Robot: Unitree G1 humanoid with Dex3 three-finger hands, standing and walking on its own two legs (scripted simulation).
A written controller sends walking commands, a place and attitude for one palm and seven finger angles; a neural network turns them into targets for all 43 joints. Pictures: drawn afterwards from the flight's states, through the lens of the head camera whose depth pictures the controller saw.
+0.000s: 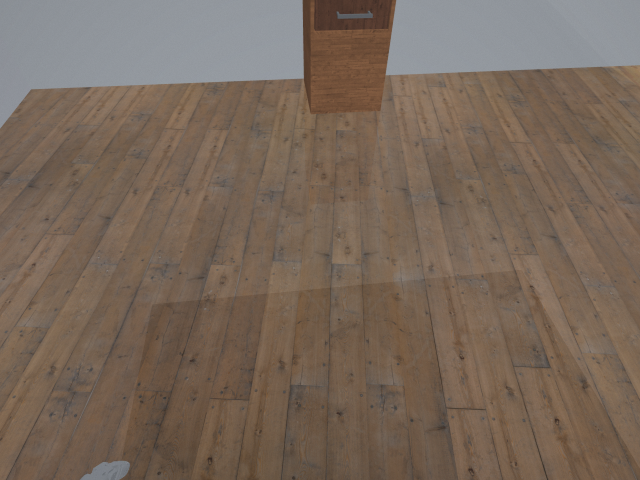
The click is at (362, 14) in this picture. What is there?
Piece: drawer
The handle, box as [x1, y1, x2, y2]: [336, 11, 372, 18]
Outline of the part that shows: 336,11 338,18 372,17 372,14 369,11 366,14 339,14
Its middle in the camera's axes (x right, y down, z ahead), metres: +0.17 -1.13 +1.96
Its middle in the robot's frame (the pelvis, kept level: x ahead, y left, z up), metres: +2.21 -0.06 -0.20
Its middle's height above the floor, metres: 0.57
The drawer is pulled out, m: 0.00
